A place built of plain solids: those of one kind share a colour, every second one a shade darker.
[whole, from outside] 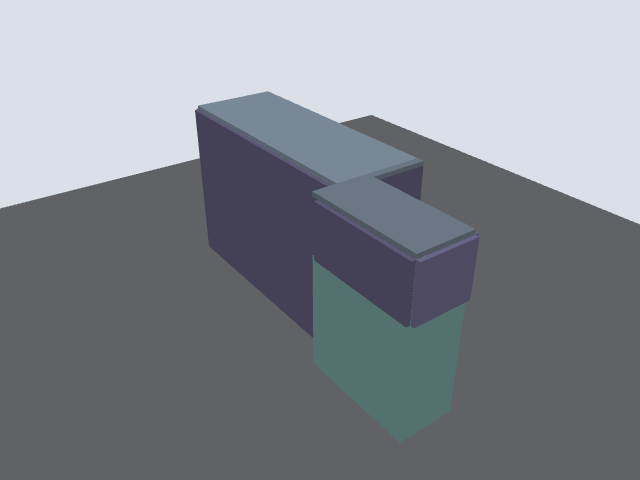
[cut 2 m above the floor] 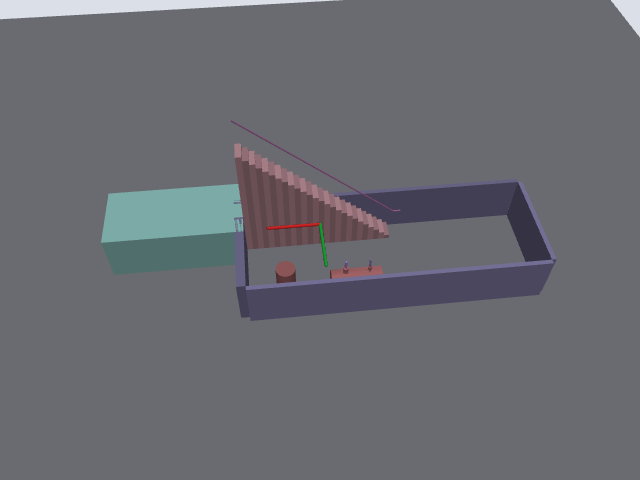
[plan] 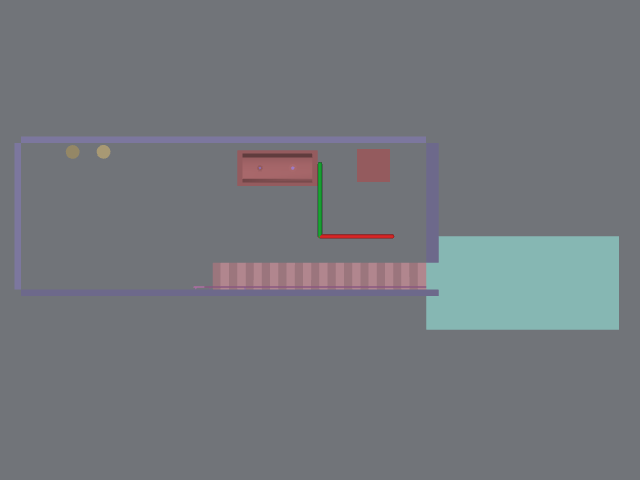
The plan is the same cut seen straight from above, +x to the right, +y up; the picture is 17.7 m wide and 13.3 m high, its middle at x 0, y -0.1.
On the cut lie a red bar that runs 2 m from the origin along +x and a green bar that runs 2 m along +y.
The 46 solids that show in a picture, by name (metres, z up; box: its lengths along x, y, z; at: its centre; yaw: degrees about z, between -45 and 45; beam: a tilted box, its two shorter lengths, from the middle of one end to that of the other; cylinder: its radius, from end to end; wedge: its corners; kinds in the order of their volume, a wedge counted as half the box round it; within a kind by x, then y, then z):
{
 "floor_1": {"box": [5.34, 2.59, 5.6], "at": [5.61, -1.29, 2.5]},
 "wall_1": {"box": [0.18, 4.06, 7.81], "at": [-8.37, 0.56, 3.85]},
 "wall_2": {"box": [11.22, 0.18, 7.81], "at": [-2.67, 2.68, 3.85]},
 "wall_3": {"box": [11.57, 0.18, 7.81], "at": [-2.5, -1.56, 3.85]},
 "wall_4": {"box": [0.35, 1.12, 2.46], "at": [3.12, -2.03, 6.53]},
 "wall_5": {"box": [0.35, 3.32, 7.81], "at": [3.12, 0.93, 3.85]},
 "wall_6": {"box": [4.99, 0.18, 2.46], "at": [5.79, -2.68, 6.53]},
 "wall_7": {"box": [0.18, 2.59, 2.46], "at": [8.37, -1.29, 6.53]},
 "roof_1": {"box": [11.22, 4.06, 0.2], "at": [-2.67, 0.56, 7.86]},
 "roof_2": {"box": [0.35, 5.17, 0.2], "at": [3.12, 0.0, 7.86]},
 "roof_3": {"box": [4.99, 2.59, 0.2], "at": [5.79, -1.29, 7.86]},
 "tread_1": {"wedge": [[-2.97, -1.47, -0.05], [-2.97, -1.47, 0.2], [-2.97, -0.73, -0.05], [-2.97, -0.73, 0.2], [-2.75, -1.47, -0.05], [-2.75, -1.47, 0.2], [-2.75, -0.73, -0.05], [-2.75, -0.73, 0.2]]},
 "tread_2": {"wedge": [[-2.76, -1.47, -0.05], [-2.76, -1.47, 0.39], [-2.75, -0.73, -0.05], [-2.75, -0.73, 0.39], [-2.52, -1.47, -0.05], [-2.52, -1.47, 0.39], [-2.52, -0.73, -0.05], [-2.52, -0.73, 0.39]]},
 "tread_3": {"wedge": [[-2.52, -1.47, -0.05], [-2.52, -1.47, 0.59], [-2.52, -0.73, -0.05], [-2.52, -0.73, 0.59], [-2.29, -1.47, -0.05], [-2.29, -1.47, 0.59], [-2.29, -0.73, -0.05], [-2.29, -0.73, 0.59]]},
 "tread_4": {"wedge": [[-2.29, -1.47, -0.05], [-2.29, -1.47, 0.79], [-2.29, -0.73, -0.05], [-2.29, -0.73, 0.78], [-2.06, -1.47, -0.05], [-2.06, -1.47, 0.78], [-2.06, -0.73, -0.05], [-2.06, -0.73, 0.78]]},
 "tread_5": {"wedge": [[-2.06, -1.47, -0.05], [-2.06, -1.47, 0.98], [-2.06, -0.73, -0.05], [-2.06, -0.73, 0.98], [-1.84, -1.47, -0.05], [-1.84, -1.47, 0.98], [-1.83, -0.73, -0.05], [-1.83, -0.73, 0.98]]},
 "tread_6": {"wedge": [[-1.84, -1.47, -0.05], [-1.84, -1.47, 1.18], [-1.84, -0.73, -0.05], [-1.84, -0.73, 1.18], [-1.61, -1.47, -0.05], [-1.61, -1.47, 1.18], [-1.61, -0.73, -0.05], [-1.61, -0.73, 1.18]]},
 "tread_7": {"wedge": [[-1.62, -1.47, -0.05], [-1.62, -1.47, 1.38], [-1.61, -0.73, -0.05], [-1.61, -0.73, 1.38], [-1.39, -1.47, -0.05], [-1.39, -1.47, 1.38], [-1.38, -0.73, -0.05], [-1.38, -0.73, 1.38]]},
 "tread_8": {"wedge": [[-1.39, -1.47, -0.05], [-1.39, -1.47, 1.57], [-1.38, -0.73, -0.05], [-1.38, -0.73, 1.57], [-1.15, -1.47, -0.05], [-1.15, -1.47, 1.57], [-1.15, -0.73, -0.05], [-1.15, -0.73, 1.57]]},
 "tread_9": {"wedge": [[-1.16, -1.47, -0.05], [-1.16, -1.47, 1.77], [-1.16, -0.73, -0.05], [-1.16, -0.73, 1.77], [-0.92, -1.47, -0.05], [-0.92, -1.47, 1.77], [-0.92, -0.73, -0.05], [-0.92, -0.73, 1.77]]},
 "tread_10": {"wedge": [[-0.93, -1.47, -0.05], [-0.93, -1.47, 1.96], [-0.93, -0.73, -0.05], [-0.93, -0.73, 1.96], [-0.7, -1.47, -0.05], [-0.7, -1.47, 1.96], [-0.69, -0.73, -0.05], [-0.69, -0.73, 1.96]]},
 "tread_11": {"wedge": [[-0.7, -1.47, -0.05], [-0.7, -1.47, 2.16], [-0.7, -0.73, -0.05], [-0.7, -0.73, 2.16], [-0.47, -1.47, -0.05], [-0.47, -1.47, 2.16], [-0.47, -0.73, -0.05], [-0.47, -0.73, 2.16]]},
 "tread_12": {"wedge": [[-0.47, -1.47, -0.05], [-0.47, -1.47, 2.36], [-0.47, -0.73, -0.05], [-0.47, -0.73, 2.36], [-0.24, -1.47, -0.05], [-0.24, -1.47, 2.36], [-0.24, -0.73, -0.05], [-0.24, -0.73, 2.36]]},
 "tread_13": {"wedge": [[-0.25, -1.47, -0.05], [-0.25, -1.47, 2.55], [-0.24, -0.73, -0.05], [-0.24, -0.73, 2.55], [-0.02, -1.47, -0.05], [-0.02, -1.47, 2.55], [-0.02, -0.73, -0.05], [-0.02, -0.73, 2.55]]},
 "tread_14": {"wedge": [[-0.02, -1.47, -0.05], [-0.02, -1.47, 2.75], [-0.02, -0.73, -0.05], [-0.02, -0.73, 2.75], [0.21, -1.47, -0.05], [0.21, -1.47, 2.74], [0.21, -0.73, -0.05], [0.21, -0.73, 2.74]]},
 "tread_15": {"wedge": [[0.21, -1.47, -0.05], [0.21, -1.47, 2.94], [0.21, -0.73, -0.05], [0.21, -0.73, 2.94], [0.44, -1.47, -0.05], [0.44, -1.47, 2.94], [0.44, -0.73, -0.05], [0.44, -0.73, 2.94]]},
 "tread_16": {"wedge": [[0.44, -1.47, -0.05], [0.44, -1.47, 3.14], [0.44, -0.73, -0.05], [0.44, -0.73, 3.14], [0.67, -1.47, -0.05], [0.67, -1.47, 3.14], [0.67, -0.73, -0.05], [0.67, -0.73, 3.14]]},
 "tread_17": {"wedge": [[0.66, -1.47, -0.05], [0.66, -1.47, 3.34], [0.67, -0.73, -0.05], [0.67, -0.73, 3.34], [0.9, -1.47, -0.05], [0.9, -1.47, 3.34], [0.9, -0.73, -0.05], [0.9, -0.73, 3.34]]},
 "tread_18": {"wedge": [[0.89, -0.73, -0.05], [0.89, -0.73, 3.53], [0.9, -1.47, -0.05], [0.9, -1.47, 3.53], [1.12, -1.47, -0.05], [1.12, -1.47, 3.53], [1.12, -0.73, -0.05], [1.12, -0.73, 3.53]]},
 "tread_19": {"wedge": [[1.12, -1.47, -0.05], [1.12, -1.47, 3.73], [1.12, -0.73, -0.05], [1.12, -0.73, 3.73], [1.35, -1.47, -0.05], [1.35, -1.47, 3.73], [1.35, -0.73, -0.05], [1.35, -0.73, 3.73]]},
 "tread_20": {"wedge": [[1.35, -1.47, -0.05], [1.35, -1.47, 3.93], [1.35, -0.73, -0.05], [1.35, -0.73, 3.93], [1.58, -1.47, -0.05], [1.58, -1.47, 3.93], [1.58, -0.73, -0.05], [1.58, -0.73, 3.93]]},
 "tread_21": {"wedge": [[1.57, -1.47, -0.05], [1.57, -1.47, 4.12], [1.57, -0.73, -0.05], [1.57, -0.73, 4.12], [1.8, -1.47, -0.05], [1.8, -1.47, 4.12], [1.8, -0.73, -0.05], [1.8, -0.73, 4.12]]},
 "tread_22": {"wedge": [[1.8, -1.47, -0.05], [1.8, -1.47, 4.32], [1.8, -0.73, -0.05], [1.8, -0.73, 4.32], [2.03, -1.47, -0.05], [2.03, -1.47, 4.32], [2.03, -0.73, -0.05], [2.03, -0.73, 4.32]]},
 "tread_23": {"wedge": [[2.03, -1.47, -0.05], [2.03, -1.47, 4.51], [2.03, -0.73, -0.05], [2.03, -0.73, 4.51], [2.26, -1.47, -0.05], [2.26, -1.47, 4.51], [2.26, -0.73, -0.05], [2.26, -0.73, 4.51]]},
 "tread_24": {"wedge": [[2.25, -1.47, -0.05], [2.25, -1.47, 4.71], [2.25, -0.73, -0.05], [2.25, -0.73, 4.71], [2.48, -1.47, -0.05], [2.48, -1.47, 4.71], [2.48, -0.73, -0.05], [2.48, -0.73, 4.71]]},
 "tread_25": {"wedge": [[2.47, -0.73, -0.05], [2.47, -0.73, 4.91], [2.48, -1.47, -0.05], [2.48, -1.47, 4.91], [2.71, -1.47, -0.05], [2.71, -1.47, 4.91], [2.71, -0.73, -0.05], [2.71, -0.73, 4.91]]},
 "tread_26": {"wedge": [[2.71, -1.47, -0.05], [2.71, -1.47, 5.1], [2.71, -0.73, -0.05], [2.71, -0.73, 5.1], [2.94, -1.47, -0.05], [2.94, -1.47, 5.1], [2.94, -0.73, -0.05], [2.94, -0.73, 5.1]]},
 "plant_1": {"wedge": [[-2.15, 1.49, 1.03], [-2.15, 1.6, 1.22], [-2.15, 2.19, 1.22], [-2.15, 2.3, 1.03], [-0.21, 1.49, 1.03], [-0.21, 1.6, 1.22], [-0.21, 2.19, 1.22], [-0.21, 2.3, 1.03]]},
 "plant_2": {"wedge": [[-2.15, 1.6, 1.22], [-2.15, 1.79, 1.32], [-2.15, 2.0, 1.32], [-2.15, 2.19, 1.22], [-0.21, 1.6, 1.22], [-0.21, 1.79, 1.32], [-0.21, 2.0, 1.32], [-0.21, 2.19, 1.22]]},
 "plant_3": {"box": [2.23, 0.99, 0.33], "at": [-1.18, 1.89, 0.12]},
 "plant_4": {"cylinder": 0.11, "from": [-0.75, 1.89, 1.64], "to": [-0.75, 1.89, 1.66]},
 "plant_5": {"box": [0.92, 0.92, 0.32], "at": [1.48, 1.96, 0.11]},
 "plant_6": {"cylinder": 0.36, "from": [1.48, 1.96, 0.6], "to": [1.48, 1.96, 2.15]},
 "guard_rail_1": {"wedge": [[-3.2, -1.43, 0.88], [-3.2, -1.43, 0.93], [-3.2, -1.38, 0.88], [-3.2, -1.38, 0.93], [2.94, -1.43, 6.18], [2.94, -1.43, 6.23], [2.94, -1.38, 6.18], [2.94, -1.38, 6.23]]},
 "bin_1": {"cylinder": 0.19, "from": [-6.85, 2.34, 0.0], "to": [-6.85, 2.34, 0.75]},
 "bin_2": {"cylinder": 0.19, "from": [-6.0, 2.34, 0.0], "to": [-6.0, 2.34, 0.62]}
}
